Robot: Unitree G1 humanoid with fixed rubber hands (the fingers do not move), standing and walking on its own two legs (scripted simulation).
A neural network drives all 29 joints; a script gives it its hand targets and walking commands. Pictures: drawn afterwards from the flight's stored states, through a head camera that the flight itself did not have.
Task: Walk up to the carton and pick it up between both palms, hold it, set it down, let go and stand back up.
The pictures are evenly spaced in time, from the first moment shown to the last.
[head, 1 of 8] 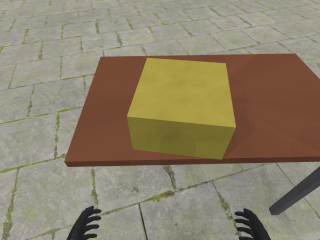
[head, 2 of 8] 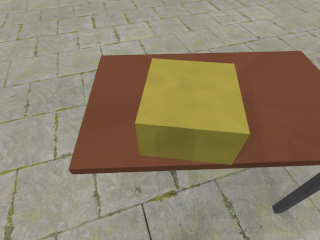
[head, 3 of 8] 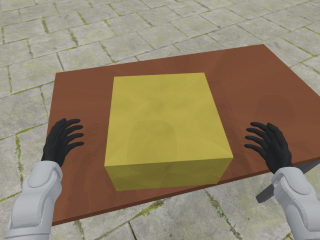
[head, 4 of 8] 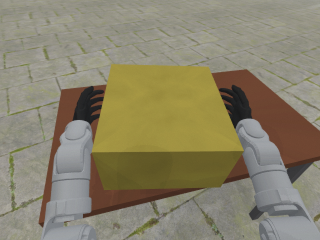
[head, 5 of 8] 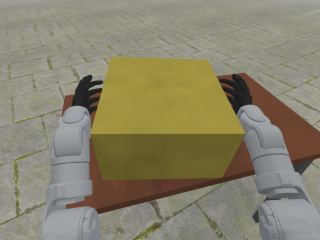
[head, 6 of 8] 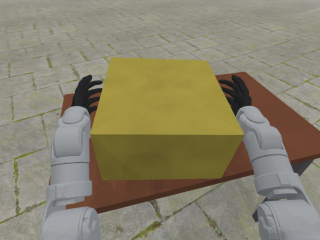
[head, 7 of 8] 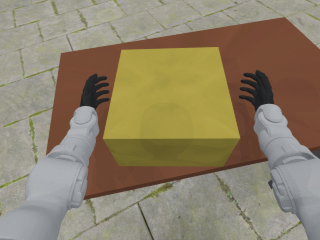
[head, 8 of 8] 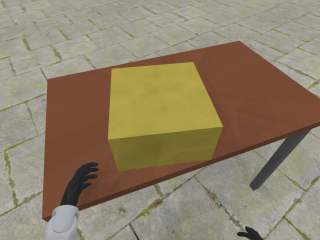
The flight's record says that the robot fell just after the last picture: no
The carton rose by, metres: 0.17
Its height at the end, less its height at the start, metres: +0.00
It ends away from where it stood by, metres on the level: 0.01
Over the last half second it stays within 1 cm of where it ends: yes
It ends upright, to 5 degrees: yes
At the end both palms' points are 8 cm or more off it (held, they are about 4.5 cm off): yes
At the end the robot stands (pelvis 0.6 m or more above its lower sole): yes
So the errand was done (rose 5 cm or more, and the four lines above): yes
